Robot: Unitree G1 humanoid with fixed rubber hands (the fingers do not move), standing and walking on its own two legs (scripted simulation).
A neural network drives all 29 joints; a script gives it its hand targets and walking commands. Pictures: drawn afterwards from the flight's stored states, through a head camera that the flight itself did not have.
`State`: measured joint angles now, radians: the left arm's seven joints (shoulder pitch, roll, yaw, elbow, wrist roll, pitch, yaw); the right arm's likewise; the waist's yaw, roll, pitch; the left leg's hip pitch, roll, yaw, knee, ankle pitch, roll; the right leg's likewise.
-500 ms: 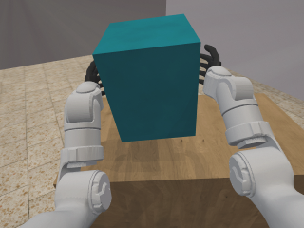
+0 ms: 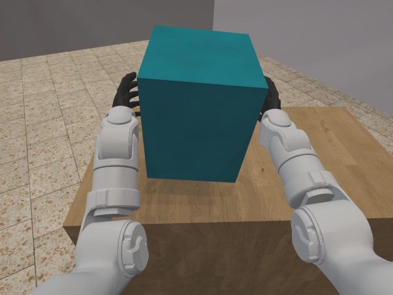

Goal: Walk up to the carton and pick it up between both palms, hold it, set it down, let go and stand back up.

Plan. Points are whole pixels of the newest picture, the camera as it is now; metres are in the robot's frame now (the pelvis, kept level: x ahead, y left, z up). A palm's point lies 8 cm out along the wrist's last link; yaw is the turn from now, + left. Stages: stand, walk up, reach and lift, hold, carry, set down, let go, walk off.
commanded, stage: set down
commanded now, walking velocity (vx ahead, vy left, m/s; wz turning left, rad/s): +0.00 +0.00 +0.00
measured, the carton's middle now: (196, 107) +0.45 +0.01 +0.20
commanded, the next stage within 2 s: none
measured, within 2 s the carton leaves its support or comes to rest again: neither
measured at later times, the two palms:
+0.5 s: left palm (118, 127) +0.37 +0.16 +0.20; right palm (261, 120) +0.40 -0.12 +0.20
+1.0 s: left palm (134, 144) +0.37 +0.14 +0.15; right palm (265, 133) +0.42 -0.14 +0.15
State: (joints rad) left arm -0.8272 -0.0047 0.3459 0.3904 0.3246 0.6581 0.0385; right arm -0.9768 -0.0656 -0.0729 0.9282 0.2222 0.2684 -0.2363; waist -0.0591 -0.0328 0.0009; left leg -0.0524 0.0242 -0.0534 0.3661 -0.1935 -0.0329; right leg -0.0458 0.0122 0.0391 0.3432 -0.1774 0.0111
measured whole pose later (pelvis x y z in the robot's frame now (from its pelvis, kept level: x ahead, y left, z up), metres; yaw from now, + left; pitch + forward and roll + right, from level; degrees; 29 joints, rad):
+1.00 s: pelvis +0.00 -0.01 +0.00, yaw -1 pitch -2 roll -1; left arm -0.66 -0.10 0.30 0.36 0.28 0.55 0.14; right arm -0.89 -0.10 -0.07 0.94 0.20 0.19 -0.15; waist 0.02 0.02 0.00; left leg -0.14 0.05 -0.05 0.37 -0.18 -0.05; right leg -0.14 0.04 0.04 0.34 -0.16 -0.01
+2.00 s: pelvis +0.00 -0.01 +0.00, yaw -1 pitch +4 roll -1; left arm -0.56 -0.16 0.33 0.40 0.28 0.35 0.17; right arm -0.85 -0.09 -0.08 0.98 0.11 0.06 -0.10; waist 0.06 0.00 -0.03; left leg -0.26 0.05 -0.05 0.37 -0.17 -0.06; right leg -0.26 0.04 0.04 0.34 -0.14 -0.01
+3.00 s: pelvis +0.00 -0.01 +0.00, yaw -1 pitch +3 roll -1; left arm -0.53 -0.24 0.45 0.46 0.35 0.16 0.12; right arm -0.79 -0.01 -0.31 0.99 -0.17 -0.05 -0.03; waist 0.07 0.01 -0.03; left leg -0.25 0.05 -0.05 0.37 -0.17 -0.06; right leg -0.25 0.04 0.04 0.34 -0.15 -0.01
